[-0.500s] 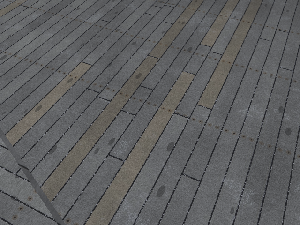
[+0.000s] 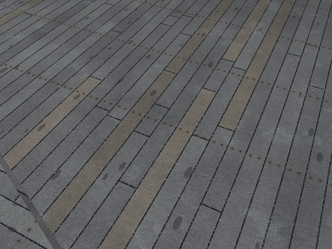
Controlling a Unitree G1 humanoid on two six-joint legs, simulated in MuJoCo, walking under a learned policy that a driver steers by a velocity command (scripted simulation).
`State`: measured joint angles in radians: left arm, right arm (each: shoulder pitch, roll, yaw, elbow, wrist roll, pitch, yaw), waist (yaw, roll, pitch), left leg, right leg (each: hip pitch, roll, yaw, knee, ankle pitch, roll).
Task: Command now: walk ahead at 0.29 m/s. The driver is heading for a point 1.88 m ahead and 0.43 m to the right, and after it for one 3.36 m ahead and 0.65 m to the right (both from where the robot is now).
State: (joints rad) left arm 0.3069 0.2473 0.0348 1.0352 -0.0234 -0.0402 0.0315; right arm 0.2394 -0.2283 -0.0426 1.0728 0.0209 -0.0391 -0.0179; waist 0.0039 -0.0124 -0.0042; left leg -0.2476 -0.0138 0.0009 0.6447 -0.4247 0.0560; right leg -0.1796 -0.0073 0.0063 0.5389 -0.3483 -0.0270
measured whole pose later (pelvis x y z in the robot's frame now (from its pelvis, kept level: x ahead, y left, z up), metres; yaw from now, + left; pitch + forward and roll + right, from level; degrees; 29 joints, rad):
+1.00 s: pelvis +0.50 -0.01 +0.00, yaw +0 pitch +2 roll -2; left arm 0.39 0.26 0.05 1.02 -0.02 -0.07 0.00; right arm 0.00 -0.24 -0.03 0.85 0.02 -0.09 0.03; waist 0.08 0.03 0.02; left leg -0.56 0.07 0.00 0.51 0.01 0.03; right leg 0.08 0.05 -0.04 0.22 -0.33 -0.02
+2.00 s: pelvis +1.07 -0.09 +0.01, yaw -27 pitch +3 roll +0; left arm 0.34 0.28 0.08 0.79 -0.03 -0.05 0.01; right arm 0.00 -0.27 -0.05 0.75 0.00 -0.11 0.01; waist 0.08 0.04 0.02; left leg -0.59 0.03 -0.09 0.51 0.05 -0.04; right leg -0.09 0.11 0.17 0.38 -0.32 -0.08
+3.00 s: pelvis +1.52 -0.37 +0.01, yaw -27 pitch +2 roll -2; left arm 0.34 0.28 0.06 0.85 0.00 -0.09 0.00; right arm 0.10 -0.27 -0.04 0.77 0.02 -0.06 0.04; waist 0.07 0.05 0.01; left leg -0.66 0.08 -0.03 0.63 0.06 0.02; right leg 0.04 0.05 -0.12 0.19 -0.27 -0.03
